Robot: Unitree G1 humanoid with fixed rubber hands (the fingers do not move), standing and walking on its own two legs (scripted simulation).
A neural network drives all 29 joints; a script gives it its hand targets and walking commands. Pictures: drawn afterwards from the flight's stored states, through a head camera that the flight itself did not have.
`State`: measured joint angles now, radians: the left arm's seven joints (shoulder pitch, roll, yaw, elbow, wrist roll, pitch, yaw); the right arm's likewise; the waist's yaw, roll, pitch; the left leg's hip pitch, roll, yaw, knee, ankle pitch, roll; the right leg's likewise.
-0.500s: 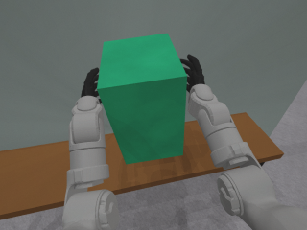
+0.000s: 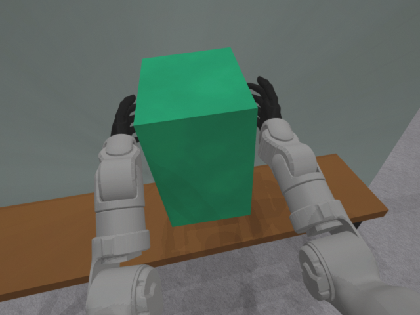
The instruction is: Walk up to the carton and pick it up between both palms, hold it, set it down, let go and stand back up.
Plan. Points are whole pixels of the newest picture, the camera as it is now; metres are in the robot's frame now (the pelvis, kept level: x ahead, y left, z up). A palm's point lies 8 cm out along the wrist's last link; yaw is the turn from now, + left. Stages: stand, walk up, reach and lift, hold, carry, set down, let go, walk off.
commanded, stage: hold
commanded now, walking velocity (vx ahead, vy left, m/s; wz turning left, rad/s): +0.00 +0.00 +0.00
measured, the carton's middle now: (199, 141) +0.39 +0.01 +0.17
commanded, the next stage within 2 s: none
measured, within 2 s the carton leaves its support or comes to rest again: neither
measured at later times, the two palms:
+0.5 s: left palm (124, 134) +0.36 +0.14 +0.21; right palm (267, 116) +0.38 -0.12 +0.23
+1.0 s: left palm (124, 136) +0.36 +0.14 +0.21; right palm (268, 120) +0.37 -0.12 +0.22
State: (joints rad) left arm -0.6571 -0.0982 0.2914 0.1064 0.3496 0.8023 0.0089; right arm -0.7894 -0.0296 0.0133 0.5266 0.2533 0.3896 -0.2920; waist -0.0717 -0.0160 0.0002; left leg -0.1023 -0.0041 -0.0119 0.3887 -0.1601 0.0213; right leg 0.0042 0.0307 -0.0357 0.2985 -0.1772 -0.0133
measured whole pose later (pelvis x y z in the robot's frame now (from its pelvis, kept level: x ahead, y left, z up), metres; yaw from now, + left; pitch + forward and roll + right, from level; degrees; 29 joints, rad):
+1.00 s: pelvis +0.00 +0.00 +0.00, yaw +0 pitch -7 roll -1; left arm -0.70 -0.09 0.32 0.17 0.35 0.78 0.00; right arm -0.81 -0.01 -0.03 0.56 0.21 0.38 -0.28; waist -0.07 -0.02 0.00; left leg -0.11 -0.01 -0.01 0.38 -0.15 0.02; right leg -0.01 0.03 -0.04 0.31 -0.18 -0.01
